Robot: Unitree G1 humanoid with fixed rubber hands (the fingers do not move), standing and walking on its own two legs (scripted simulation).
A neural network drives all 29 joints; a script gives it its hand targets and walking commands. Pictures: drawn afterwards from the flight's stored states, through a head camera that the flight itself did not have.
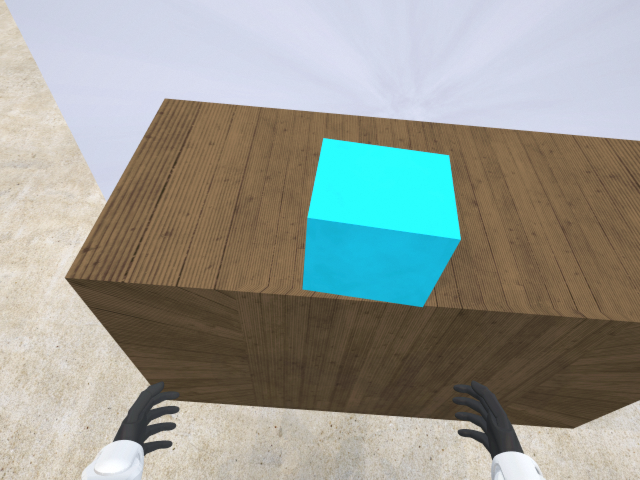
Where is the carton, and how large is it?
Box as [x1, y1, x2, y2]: [303, 138, 460, 306]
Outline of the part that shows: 323,138 307,217 303,289 422,306 460,239 448,155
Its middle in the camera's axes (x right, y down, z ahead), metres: +0.09 -0.02 +0.65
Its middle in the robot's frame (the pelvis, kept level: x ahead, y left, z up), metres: +0.50 -0.05 -0.01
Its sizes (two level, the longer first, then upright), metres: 0.210 0.182 0.186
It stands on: a pedestal, 0.68 m high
